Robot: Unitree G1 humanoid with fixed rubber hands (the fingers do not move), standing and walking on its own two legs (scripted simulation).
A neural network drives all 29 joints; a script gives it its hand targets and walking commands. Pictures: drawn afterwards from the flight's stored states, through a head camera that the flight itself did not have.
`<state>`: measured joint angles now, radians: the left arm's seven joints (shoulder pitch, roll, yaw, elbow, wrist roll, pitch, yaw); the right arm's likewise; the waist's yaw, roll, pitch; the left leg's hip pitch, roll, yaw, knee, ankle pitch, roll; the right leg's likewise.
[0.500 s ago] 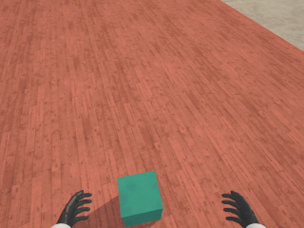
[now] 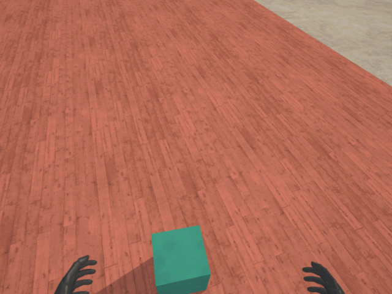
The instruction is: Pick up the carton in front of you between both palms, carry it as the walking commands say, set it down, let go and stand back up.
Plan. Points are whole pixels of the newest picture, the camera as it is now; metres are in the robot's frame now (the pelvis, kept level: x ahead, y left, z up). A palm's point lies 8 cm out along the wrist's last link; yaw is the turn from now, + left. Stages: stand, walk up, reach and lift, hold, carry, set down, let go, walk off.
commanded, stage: stand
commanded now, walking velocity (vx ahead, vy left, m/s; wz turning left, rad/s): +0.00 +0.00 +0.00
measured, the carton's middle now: (179, 263) +0.39 +0.06 -0.64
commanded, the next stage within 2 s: none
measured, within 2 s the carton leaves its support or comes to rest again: neither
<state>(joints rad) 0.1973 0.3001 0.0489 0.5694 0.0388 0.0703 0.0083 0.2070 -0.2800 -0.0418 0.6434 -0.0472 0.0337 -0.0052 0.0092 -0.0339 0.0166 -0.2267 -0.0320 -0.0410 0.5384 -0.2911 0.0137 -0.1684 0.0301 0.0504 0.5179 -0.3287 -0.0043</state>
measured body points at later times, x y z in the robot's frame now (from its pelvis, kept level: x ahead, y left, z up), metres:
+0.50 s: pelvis +0.02 +0.01 +0.00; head +0.02 +0.03 +0.45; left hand +0.15 +0.30 -0.11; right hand +0.14 -0.29 -0.09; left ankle +0.00 +0.11 -0.73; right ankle -0.03 -0.12 -0.73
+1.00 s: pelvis +0.00 +0.01 +0.01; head -0.01 +0.02 +0.46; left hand +0.11 +0.31 -0.11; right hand +0.10 -0.30 -0.09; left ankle +0.00 +0.11 -0.73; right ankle -0.03 -0.12 -0.73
